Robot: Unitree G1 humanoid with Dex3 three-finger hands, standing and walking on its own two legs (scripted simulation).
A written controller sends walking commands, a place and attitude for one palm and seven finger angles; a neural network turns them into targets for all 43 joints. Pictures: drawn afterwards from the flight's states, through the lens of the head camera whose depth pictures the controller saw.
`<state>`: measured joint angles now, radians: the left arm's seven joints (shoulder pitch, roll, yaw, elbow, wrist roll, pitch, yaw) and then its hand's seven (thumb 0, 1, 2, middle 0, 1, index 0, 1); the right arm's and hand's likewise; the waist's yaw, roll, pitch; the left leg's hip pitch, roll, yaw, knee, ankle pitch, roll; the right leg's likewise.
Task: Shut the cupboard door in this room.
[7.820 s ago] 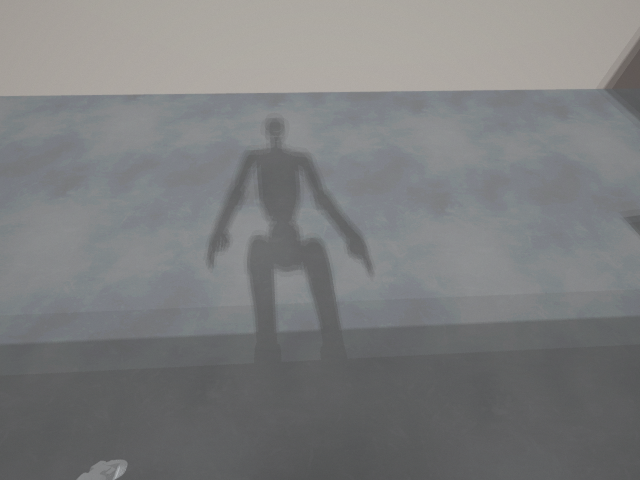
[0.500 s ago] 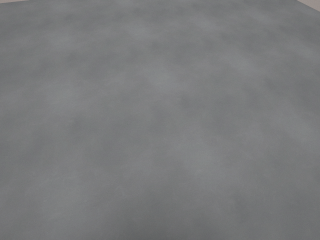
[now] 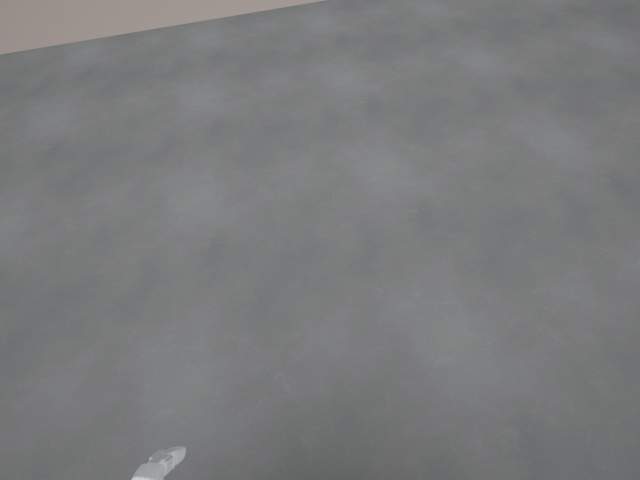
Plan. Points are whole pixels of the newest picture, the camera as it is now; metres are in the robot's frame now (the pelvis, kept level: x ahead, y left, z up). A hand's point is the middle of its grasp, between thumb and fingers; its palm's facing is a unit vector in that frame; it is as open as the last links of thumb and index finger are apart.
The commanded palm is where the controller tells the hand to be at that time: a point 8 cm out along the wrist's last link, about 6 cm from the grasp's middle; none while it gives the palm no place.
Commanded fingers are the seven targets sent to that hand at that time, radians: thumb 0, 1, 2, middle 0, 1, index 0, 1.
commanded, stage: turn or walk to find it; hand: left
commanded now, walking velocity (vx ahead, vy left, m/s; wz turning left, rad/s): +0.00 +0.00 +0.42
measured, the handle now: out of the picture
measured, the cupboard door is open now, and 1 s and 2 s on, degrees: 97 97 97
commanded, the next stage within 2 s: none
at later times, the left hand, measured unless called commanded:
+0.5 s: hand out of the picture -0.08 +0.23 -0.18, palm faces +0.29 -0.92 -0.25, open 7.4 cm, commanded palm none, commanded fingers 0.00 0.90 0.90 -0.20 -0.30 -0.20 -0.30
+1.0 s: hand out of the picture -0.03 +0.22 -0.14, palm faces +0.41 -0.87 -0.27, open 7.4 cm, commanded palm none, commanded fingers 0.00 0.90 0.90 -0.20 -0.30 -0.20 -0.30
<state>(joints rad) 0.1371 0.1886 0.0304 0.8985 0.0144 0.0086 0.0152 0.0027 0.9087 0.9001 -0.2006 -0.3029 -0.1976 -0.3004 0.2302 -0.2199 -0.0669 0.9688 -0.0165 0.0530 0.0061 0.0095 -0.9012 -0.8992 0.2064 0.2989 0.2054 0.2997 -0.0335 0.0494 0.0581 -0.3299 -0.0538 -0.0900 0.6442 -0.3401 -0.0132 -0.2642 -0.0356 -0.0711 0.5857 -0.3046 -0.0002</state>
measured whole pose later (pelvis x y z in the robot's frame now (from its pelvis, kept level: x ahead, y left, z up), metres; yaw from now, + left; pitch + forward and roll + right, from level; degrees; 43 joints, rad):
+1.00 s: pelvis -0.05 -0.01 +0.00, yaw +25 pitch -1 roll +1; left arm 0.15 0.18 0.03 0.90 0.02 0.01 0.02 0.00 0.91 0.90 -0.20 -0.30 -0.20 -0.30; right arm 0.24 -0.22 -0.07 0.98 -0.02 0.07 0.01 0.01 -0.90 -0.90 0.21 0.30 0.20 0.30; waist -0.03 0.05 0.05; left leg -0.39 -0.06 -0.08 0.74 -0.39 -0.01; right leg -0.25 -0.04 -0.08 0.57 -0.30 -0.01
